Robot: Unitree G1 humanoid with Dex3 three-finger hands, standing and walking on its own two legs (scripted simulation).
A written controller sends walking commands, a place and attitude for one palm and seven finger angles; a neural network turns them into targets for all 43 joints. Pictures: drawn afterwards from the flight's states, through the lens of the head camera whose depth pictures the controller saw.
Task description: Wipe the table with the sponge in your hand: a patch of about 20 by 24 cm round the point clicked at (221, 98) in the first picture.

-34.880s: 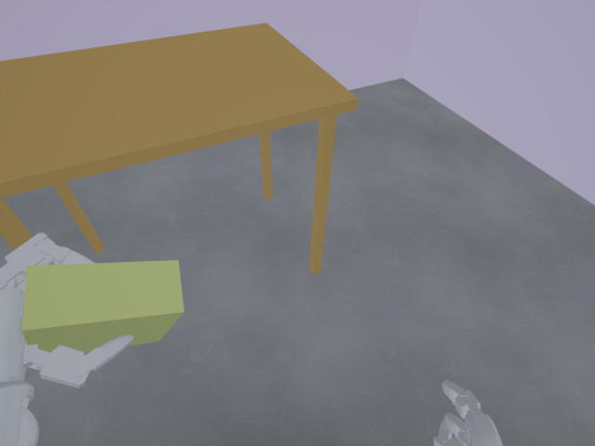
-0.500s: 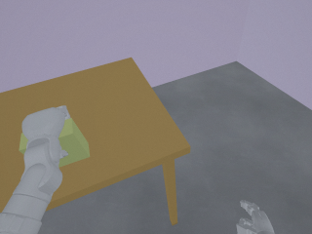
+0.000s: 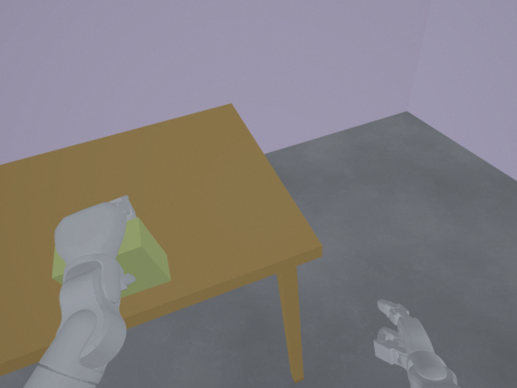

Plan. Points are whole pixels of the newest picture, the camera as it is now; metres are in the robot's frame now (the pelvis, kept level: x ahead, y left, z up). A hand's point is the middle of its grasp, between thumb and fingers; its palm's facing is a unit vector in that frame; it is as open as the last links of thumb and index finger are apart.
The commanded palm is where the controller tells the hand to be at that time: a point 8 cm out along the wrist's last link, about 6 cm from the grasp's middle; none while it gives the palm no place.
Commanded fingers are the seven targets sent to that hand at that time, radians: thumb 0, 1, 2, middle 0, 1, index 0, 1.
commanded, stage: slide across to the third lane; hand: left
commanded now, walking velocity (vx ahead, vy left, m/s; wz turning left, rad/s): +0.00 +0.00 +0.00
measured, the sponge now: (123, 270) +0.26 +0.28 +0.07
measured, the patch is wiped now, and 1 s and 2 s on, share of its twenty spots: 0.55 0.55 0.80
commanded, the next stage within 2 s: wipe forward along the third lane in 0.64 s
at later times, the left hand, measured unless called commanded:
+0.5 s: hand (145, 240) +0.28 +0.22 +0.13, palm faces +0.08 -0.04 -1.00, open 9.8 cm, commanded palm +0.25 +0.21 +0.18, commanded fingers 0.00 0.10 1.30 -1.20 -1.60 -1.20 -1.60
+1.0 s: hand (157, 224) +0.31 +0.21 +0.13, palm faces +0.04 -0.03 -1.00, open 9.8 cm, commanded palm +0.29 +0.21 +0.17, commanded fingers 0.00 0.10 1.30 -1.20 -1.60 -1.20 -1.60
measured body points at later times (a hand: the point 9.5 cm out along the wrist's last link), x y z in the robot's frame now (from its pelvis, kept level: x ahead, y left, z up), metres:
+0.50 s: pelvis -0.01 -0.02 +0.00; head -0.04 -0.08 +0.44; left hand +0.27 +0.22 +0.18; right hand +0.23 -0.22 -0.10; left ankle -0.01 +0.10 -0.74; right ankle -0.04 -0.10 -0.74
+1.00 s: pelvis -0.01 -0.03 +0.00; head -0.04 -0.09 +0.45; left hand +0.30 +0.21 +0.18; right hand +0.22 -0.24 -0.10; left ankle -0.01 +0.10 -0.74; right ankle -0.04 -0.10 -0.74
